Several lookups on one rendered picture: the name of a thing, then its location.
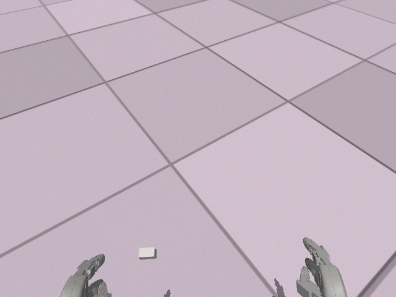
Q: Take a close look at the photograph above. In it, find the left robot hand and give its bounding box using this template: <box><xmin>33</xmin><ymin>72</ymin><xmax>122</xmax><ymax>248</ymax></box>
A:
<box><xmin>60</xmin><ymin>254</ymin><xmax>111</xmax><ymax>297</ymax></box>

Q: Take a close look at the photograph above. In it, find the right robot hand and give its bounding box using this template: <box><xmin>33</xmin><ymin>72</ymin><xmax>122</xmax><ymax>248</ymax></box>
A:
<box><xmin>296</xmin><ymin>238</ymin><xmax>347</xmax><ymax>297</ymax></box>

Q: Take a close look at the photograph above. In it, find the small box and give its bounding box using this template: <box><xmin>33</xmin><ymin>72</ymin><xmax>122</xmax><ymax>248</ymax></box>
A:
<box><xmin>139</xmin><ymin>247</ymin><xmax>156</xmax><ymax>260</ymax></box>

